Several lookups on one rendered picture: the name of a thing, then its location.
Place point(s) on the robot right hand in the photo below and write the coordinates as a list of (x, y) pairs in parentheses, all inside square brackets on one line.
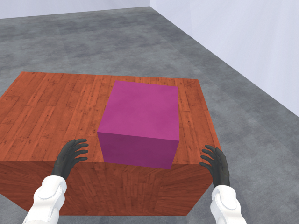
[(219, 169)]

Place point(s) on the pedestal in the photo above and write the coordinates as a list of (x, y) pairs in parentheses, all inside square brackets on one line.
[(40, 112)]

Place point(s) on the carton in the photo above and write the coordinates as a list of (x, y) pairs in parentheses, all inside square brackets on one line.
[(140, 125)]

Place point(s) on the robot left hand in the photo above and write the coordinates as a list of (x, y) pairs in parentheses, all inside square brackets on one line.
[(66, 158)]

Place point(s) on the left robot forearm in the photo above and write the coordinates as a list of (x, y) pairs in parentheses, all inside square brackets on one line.
[(48, 200)]

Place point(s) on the right robot forearm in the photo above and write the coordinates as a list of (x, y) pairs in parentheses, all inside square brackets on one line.
[(225, 207)]

